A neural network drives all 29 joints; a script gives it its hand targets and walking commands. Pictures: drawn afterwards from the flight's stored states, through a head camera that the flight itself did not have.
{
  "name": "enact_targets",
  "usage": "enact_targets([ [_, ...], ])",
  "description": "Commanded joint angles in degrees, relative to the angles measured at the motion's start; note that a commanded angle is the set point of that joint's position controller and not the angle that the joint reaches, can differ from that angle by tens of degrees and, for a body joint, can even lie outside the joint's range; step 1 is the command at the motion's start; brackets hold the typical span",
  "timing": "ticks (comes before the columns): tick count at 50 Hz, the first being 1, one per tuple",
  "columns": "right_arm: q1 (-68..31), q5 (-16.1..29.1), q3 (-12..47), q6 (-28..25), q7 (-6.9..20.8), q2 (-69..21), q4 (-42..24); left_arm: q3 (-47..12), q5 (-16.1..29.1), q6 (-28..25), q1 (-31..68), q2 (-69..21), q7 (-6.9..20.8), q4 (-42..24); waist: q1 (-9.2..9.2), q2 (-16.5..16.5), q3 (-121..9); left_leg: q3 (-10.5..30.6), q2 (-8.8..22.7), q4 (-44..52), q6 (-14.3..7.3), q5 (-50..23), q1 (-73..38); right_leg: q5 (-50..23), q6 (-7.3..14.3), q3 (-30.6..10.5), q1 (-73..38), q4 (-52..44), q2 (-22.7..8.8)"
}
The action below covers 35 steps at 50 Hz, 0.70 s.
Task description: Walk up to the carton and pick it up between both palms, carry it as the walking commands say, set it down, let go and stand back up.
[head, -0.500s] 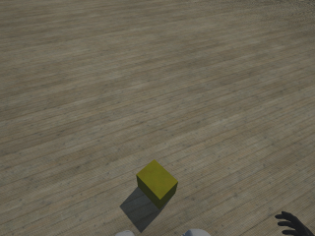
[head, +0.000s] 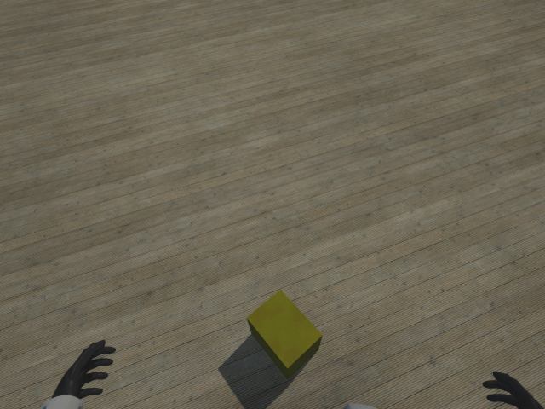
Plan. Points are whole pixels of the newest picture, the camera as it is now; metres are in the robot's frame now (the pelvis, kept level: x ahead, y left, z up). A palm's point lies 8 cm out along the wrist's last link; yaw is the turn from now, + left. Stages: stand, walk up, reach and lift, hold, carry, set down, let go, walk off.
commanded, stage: walk up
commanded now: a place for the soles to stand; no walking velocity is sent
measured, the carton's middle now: (284, 334) +0.42 +0.00 -0.67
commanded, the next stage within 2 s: none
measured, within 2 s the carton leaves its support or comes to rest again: neither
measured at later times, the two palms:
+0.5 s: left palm out of the picture +0.03 +0.35 -0.09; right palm out of the picture +0.09 -0.30 -0.07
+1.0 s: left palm out of the picture +0.04 +0.34 -0.09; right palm out of the picture +0.10 -0.30 -0.09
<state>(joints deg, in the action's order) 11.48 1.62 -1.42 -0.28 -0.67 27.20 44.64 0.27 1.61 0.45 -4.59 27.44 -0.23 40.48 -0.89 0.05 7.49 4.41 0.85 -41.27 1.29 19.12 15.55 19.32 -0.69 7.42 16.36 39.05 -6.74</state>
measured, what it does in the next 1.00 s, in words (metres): stands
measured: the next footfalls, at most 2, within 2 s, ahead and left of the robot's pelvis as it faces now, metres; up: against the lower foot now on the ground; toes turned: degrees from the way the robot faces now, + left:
none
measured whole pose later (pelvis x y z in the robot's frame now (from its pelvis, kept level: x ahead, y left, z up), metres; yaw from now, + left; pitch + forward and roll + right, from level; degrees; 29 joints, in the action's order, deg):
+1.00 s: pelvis -0.02 +0.01 +0.02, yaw +6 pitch -3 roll +0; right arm 3.4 0.8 -1.7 0.6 0.3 22.5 62.9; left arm 2.7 0.9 -0.3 -5.4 23.3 0.7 58.4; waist 0.8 0.5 6.2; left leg 6.2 0.6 -23.4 2.4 11.5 9.4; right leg 10.8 -2.0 8.1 8.9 22.9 -5.3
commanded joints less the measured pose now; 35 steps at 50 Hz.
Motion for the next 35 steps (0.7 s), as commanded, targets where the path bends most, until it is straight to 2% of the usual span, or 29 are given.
enact_targets([
  [1,2.50,0.00,-3.28,0.69,-0.53,10.47,1.94,3.47,-0.38,0.40,0.99,12.39,-0.17,0.25,0.30,6.56,-11.57,1.93,3.14,2.21,-2.13,-24.50,-2.81,-33.66,7.37,-4.62,-9.14,-5.39,-7.68],
  [3,0.56,-0.16,-3.22,1.20,-0.31,10.29,2.59,3.74,-0.59,0.41,1.48,11.88,-0.26,1.52,0.62,3.60,-10.18,2.18,3.71,4.46,-2.24,-24.34,-2.75,-26.97,6.43,-4.11,-6.58,-7.25,-7.14],
  [4,0.00,0.19,-3.15,1.17,-0.25,9.83,2.81,3.80,-0.84,0.26,1.17,11.79,-0.03,1.49,0.79,4.53,-10.29,2.08,2.84,5.00,-2.69,-21.26,-3.41,-20.12,7.05,-6.06,-5.66,-9.61,-7.32],
  [5,-2.11,-0.12,-3.06,1.23,-0.12,9.93,3.25,3.90,-0.76,0.18,2.14,12.48,-0.14,2.67,-0.34,5.32,-8.54,2.27,3.79,5.37,-3.32,-24.29,-3.34,-20.68,5.86,-4.69,-5.57,-10.08,-7.36],
  [6,-2.36,-0.44,-3.17,0.82,0.02,10.43,3.43,3.85,-0.66,0.18,2.87,12.44,0.03,3.07,0.37,3.60,-10.16,3.15,3.89,6.86,-3.15,-26.36,-4.26,-17.81,4.89,-4.66,-6.24,-8.68,-5.86],
  [7,-1.61,-0.57,-3.68,0.75,-0.28,11.19,5.03,4.20,-0.74,0.03,1.81,12.25,0.19,3.32,0.42,1.81,-12.76,3.73,4.94,8.62,-4.08,-29.53,-4.82,-19.30,4.79,-3.85,-8.64,-6.49,-5.64],
  [8,-2.68,-0.18,-3.50,0.83,-0.09,12.24,5.78,3.88,-0.02,0.08,1.56,12.57,0.06,4.48,0.85,-1.28,-11.90,6.48,4.95,9.89,-4.33,-29.49,-2.42,-19.32,4.07,-4.15,-10.07,-6.62,-3.30],
  [10,-5.71,0.13,-3.47,0.65,-0.26,11.79,5.79,3.94,0.24,0.41,0.76,11.42,0.23,5.07,0.82,-1.17,-11.50,5.35,5.13,10.72,-4.97,-24.90,-2.53,-16.96,4.17,-4.97,-10.67,-9.41,-3.83],
  [11,-5.06,0.31,-3.38,0.70,-0.36,11.39,6.44,4.00,0.01,0.38,1.68,11.85,0.27,6.69,-0.32,-1.93,-11.27,5.96,5.40,12.37,-4.94,-23.30,-0.57,-15.50,3.66,-4.33,-11.26,-9.58,-3.50],
  [13,-6.05,0.56,-3.43,1.31,-0.21,11.15,8.14,4.11,-0.40,0.57,3.00,11.21,0.42,7.80,-0.15,-1.94,-8.44,6.27,5.74,15.40,-5.23,-17.63,0.18,-8.27,4.02,-4.41,-10.04,-11.94,-3.79],
  [14,-6.83,0.11,-3.15,0.73,-0.20,11.16,8.23,4.37,-0.05,0.50,1.78,9.68,0.47,8.09,0.45,-6.03,-9.48,7.64,6.31,17.28,-5.84,-17.77,1.83,-7.94,3.44,-4.12,-13.04,-11.82,-2.64],
  [15,-8.14,-0.47,-3.23,0.65,0.18,10.82,8.24,4.31,-0.09,0.39,1.63,9.84,0.47,10.42,0.77,-4.72,-8.62,10.12,6.58,19.09,-5.69,-15.59,3.09,-8.36,3.42,-4.01,-13.22,-11.36,-1.84],
  [16,-9.58,-0.38,-3.11,0.38,0.15,11.13,8.00,4.04,-0.38,0.16,0.53,9.77,0.66,10.77,0.87,-4.75,-10.10,10.32,6.51,19.67,-5.62,-14.44,1.07,-8.75,2.92,-4.10,-12.87,-13.37,-1.71],
  [17,-9.60,-0.28,-3.22,0.37,0.07,11.37,8.41,3.91,0.23,0.17,0.34,9.99,0.58,11.08,1.60,-5.75,-8.40,11.12,6.79,20.27,-5.63,-11.78,2.77,-6.32,2.87,-4.60,-13.02,-13.48,-1.41],
  [19,-9.60,-0.19,-3.18,0.88,0.14,10.40,9.94,4.69,-0.83,-0.09,1.34,9.64,0.92,11.84,1.68,-3.14,-5.91,10.02,5.76,22.81,-4.88,-5.96,5.13,-0.43,2.85,-4.18,-12.74,-15.34,-1.70],
  [20,-9.74,-0.31,-3.12,0.72,0.14,9.63,10.46,4.71,-0.35,-0.31,0.16,9.64,0.77,12.20,1.60,-5.33,-6.53,8.98,5.32,22.53,-4.11,-6.65,3.23,-2.34,3.24,-5.56,-13.07,-16.78,-2.47],
  [21,-9.97,-0.55,-3.31,0.74,0.16,9.44,10.40,4.63,-0.80,-0.30,0.87,9.33,0.77,13.16,1.14,-4.62,-4.65,8.73,4.46,21.72,-4.21,-5.28,4.63,-1.01,3.25,-5.21,-11.36,-17.03,-2.81],
  [22,-10.81,-0.80,-3.31,0.45,0.15,9.19,10.78,4.37,-0.48,-0.46,0.32,9.21,0.87,13.59,1.58,-6.48,-5.16,8.28,4.58,22.32,-4.36,-3.33,3.88,-0.36,2.98,-5.22,-11.32,-17.98,-3.21],
  [24,-11.36,-0.93,-3.38,0.43,0.43,9.22,11.26,4.71,-0.40,-0.86,-0.65,9.04,0.89,13.87,1.35,-6.16,-5.77,8.91,4.53,25.17,-4.74,4.84,4.29,2.17,2.33,-4.46,-11.48,-18.25,-1.89],
  [25,-10.90,-0.87,-3.48,0.71,0.63,8.43,12.03,5.09,-0.67,-0.70,0.44,9.23,0.84,14.00,1.39,-1.02,-2.94,8.74,4.54,24.94,-4.77,6.03,5.28,5.18,3.05,-5.35,-9.35,-19.34,-2.86],
  [26,-10.75,-0.76,-3.67,0.80,0.60,9.11,12.71,5.45,-0.96,-0.70,0.94,9.50,1.21,13.56,1.03,0.24,-2.55,8.73,4.07,24.49,-3.91,4.93,4.64,5.19,3.21,-6.51,-9.19,-20.28,-2.98],
  [27,-11.24,-0.65,-3.65,0.46,0.56,9.37,12.40,4.93,-0.38,-0.87,-0.59,9.85,0.91,14.34,0.90,-0.93,-3.63,7.64,4.42,22.84,-4.42,2.96,1.42,5.26,3.66,-7.10,-6.94,-21.15,-3.70],
  [29,-11.43,-0.98,-3.54,0.03,0.58,7.90,12.76,5.41,-0.61,-1.19,-0.21,8.48,0.55,14.75,1.81,0.88,-5.13,8.74,4.12,23.95,-4.69,3.40,1.77,5.31,3.60,-8.25,-10.06,-22.21,-4.07],
  [30,-9.92,-0.97,-3.56,0.40,0.75,8.76,13.03,5.38,-1.14,-1.15,-0.79,9.82,0.99,14.51,1.59,1.52,-6.13,6.70,3.73,23.07,-3.81,2.66,0.01,8.32,3.53,-8.47,-7.44,-23.10,-5.36],
  [31,-10.98,-0.73,-2.97,0.22,0.68,7.91,12.70,4.97,-0.75,-1.17,0.59,9.20,0.87,14.14,1.35,0.53,-3.80,7.16,3.76,23.25,-3.94,1.79,-0.52,7.35,3.09,-8.88,-5.52,-24.37,-4.73],
  [32,-11.35,-0.52,-2.96,0.45,0.70,7.76,13.16,5.01,-0.76,-1.62,0.61,9.02,0.95,13.79,1.53,1.42,-3.82,6.51,3.84,22.69,-3.87,-0.13,-0.40,7.22,3.10,-8.44,-5.01,-24.04,-4.56],
  [33,-10.17,-0.74,-2.93,0.36,0.94,7.15,13.46,4.85,-0.43,-1.38,1.48,9.39,0.78,14.16,0.83,-1.15,-4.74,6.64,3.71,23.05,-3.50,0.78,-0.63,6.48,2.89,-8.27,-5.48,-23.76,-4.22],
  [34,-11.89,-1.12,-3.03,0.28,0.81,7.41,14.44,5.14,-0.37,-1.54,-0.48,8.78,0.66,15.35,1.14,-0.69,-4.07,6.82,3.26,24.28,-3.30,-0.43,-1.10,4.37,2.40,-7.47,-7.07,-23.93,-3.68],
  [35,-10.40,-0.65,-2.71,0.12,0.73,7.43,14.49,4.72,-0.98,-1.77,0.46,8.53,0.92,14.82,0.62,1.83,-3.09,6.18,4.11,23.39,-3.72,-3.22,-0.73,4.66,2.79,-7.52,-5.94,-23.82,-4.48],
])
